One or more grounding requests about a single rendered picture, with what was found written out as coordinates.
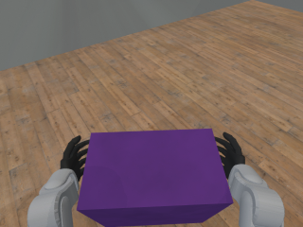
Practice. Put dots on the carton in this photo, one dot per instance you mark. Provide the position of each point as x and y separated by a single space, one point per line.
142 178

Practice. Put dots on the robot right forearm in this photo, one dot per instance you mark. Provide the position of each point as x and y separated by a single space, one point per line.
259 205

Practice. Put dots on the robot left forearm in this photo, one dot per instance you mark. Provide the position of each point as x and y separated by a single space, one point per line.
53 206

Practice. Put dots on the robot left hand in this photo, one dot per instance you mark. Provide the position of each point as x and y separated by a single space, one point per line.
71 156

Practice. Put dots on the robot right hand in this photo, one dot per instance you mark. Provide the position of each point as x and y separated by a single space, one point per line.
233 154

